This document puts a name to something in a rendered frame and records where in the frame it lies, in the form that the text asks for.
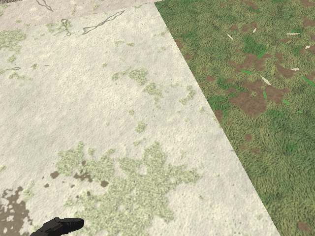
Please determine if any left robot hand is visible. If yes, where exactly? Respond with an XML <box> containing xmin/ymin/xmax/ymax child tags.
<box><xmin>30</xmin><ymin>217</ymin><xmax>85</xmax><ymax>236</ymax></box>

